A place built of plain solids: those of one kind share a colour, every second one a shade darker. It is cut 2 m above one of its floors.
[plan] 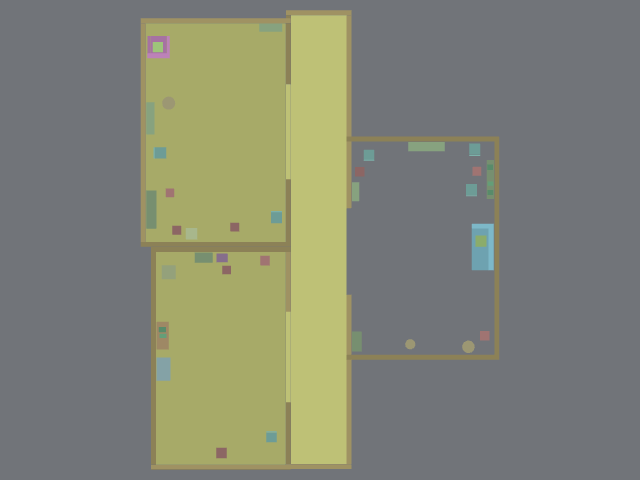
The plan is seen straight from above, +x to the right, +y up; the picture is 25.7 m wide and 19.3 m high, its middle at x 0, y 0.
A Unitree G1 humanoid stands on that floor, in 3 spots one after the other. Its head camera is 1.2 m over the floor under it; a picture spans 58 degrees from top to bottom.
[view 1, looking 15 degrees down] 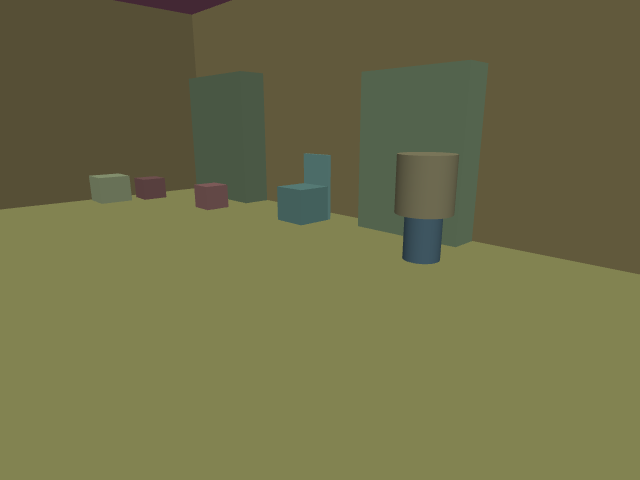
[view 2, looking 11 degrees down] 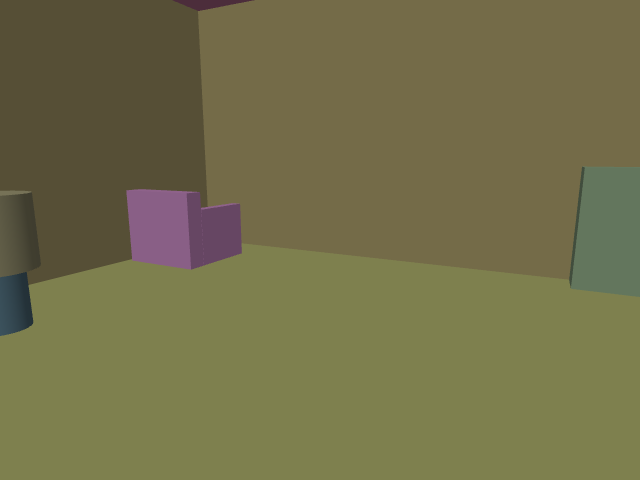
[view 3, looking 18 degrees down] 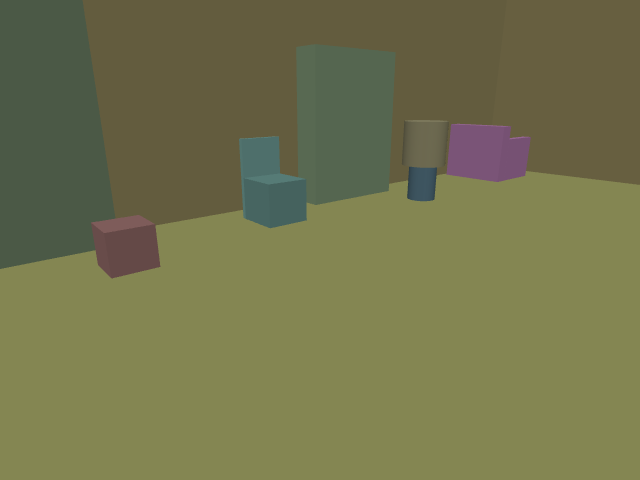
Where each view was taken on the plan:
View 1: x -2.76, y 7.60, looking -134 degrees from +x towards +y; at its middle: floor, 4.64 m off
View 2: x -2.76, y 3.93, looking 117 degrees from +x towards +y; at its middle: wall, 5.48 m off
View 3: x -2.76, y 1.04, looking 140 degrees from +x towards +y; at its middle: floor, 3.88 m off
